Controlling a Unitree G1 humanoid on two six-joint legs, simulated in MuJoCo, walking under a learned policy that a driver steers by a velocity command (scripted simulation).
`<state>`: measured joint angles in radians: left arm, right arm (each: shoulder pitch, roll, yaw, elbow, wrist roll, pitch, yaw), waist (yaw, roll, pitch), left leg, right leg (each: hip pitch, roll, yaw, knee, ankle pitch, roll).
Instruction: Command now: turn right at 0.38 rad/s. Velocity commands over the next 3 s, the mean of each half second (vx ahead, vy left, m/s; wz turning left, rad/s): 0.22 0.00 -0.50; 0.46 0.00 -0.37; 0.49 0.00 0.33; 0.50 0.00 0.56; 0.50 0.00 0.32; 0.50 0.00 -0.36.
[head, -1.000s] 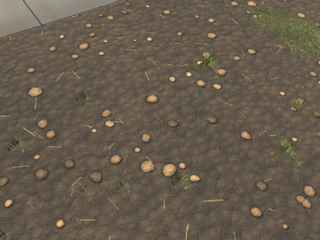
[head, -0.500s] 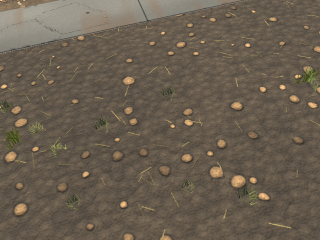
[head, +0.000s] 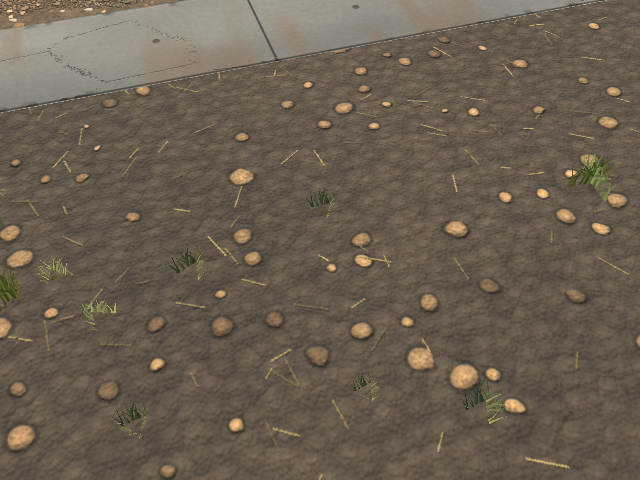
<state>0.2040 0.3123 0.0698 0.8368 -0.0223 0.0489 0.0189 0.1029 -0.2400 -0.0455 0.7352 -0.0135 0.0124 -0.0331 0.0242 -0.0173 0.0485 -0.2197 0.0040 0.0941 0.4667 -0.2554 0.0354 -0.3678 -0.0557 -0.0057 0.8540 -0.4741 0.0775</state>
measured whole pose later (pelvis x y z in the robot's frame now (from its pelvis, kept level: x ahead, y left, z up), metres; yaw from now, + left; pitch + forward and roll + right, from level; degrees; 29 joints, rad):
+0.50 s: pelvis +0.09 -0.06 +0.01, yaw -17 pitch +2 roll +3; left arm 0.40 0.28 0.05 0.78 -0.02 -0.04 0.02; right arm 0.05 -0.32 -0.09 0.73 0.01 -0.09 0.02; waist 0.06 0.04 0.01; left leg -0.58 0.03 -0.08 0.60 -0.02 -0.07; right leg -0.02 0.03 0.16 0.29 -0.30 -0.07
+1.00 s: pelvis +0.35 -0.13 +0.00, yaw -28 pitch +2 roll +3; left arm 0.09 0.28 0.03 0.63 -0.01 -0.06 -0.03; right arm 0.38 -0.29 -0.07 0.86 0.03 -0.09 0.02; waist -0.10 -0.04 0.03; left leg -0.01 -0.02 0.06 0.24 -0.28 -0.01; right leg -0.63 -0.09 0.03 0.67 -0.09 -0.01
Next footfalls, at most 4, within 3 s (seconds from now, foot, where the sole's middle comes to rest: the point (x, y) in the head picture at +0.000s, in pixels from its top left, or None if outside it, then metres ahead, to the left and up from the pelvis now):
0.14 right None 0.01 -0.12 -0.78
0.64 left None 0.36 0.02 -0.78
1.08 right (517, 476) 0.49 -0.36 -0.78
1.62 left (430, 324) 0.84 -0.22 -0.78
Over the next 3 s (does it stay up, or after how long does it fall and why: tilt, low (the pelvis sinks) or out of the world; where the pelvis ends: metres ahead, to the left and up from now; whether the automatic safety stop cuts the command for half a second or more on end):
stays up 1.39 -0.23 0.00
